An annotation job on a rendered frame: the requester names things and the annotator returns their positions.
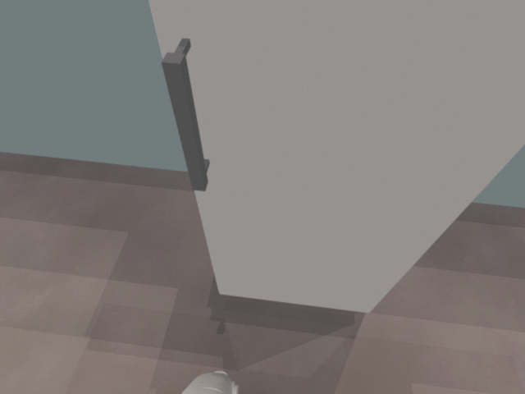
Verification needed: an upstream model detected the left robot thigh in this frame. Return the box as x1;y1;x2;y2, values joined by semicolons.
182;373;239;394

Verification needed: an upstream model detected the fridge door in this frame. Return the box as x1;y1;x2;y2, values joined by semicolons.
149;0;525;313

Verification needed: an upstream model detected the handle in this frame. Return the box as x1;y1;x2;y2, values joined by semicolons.
162;39;210;191

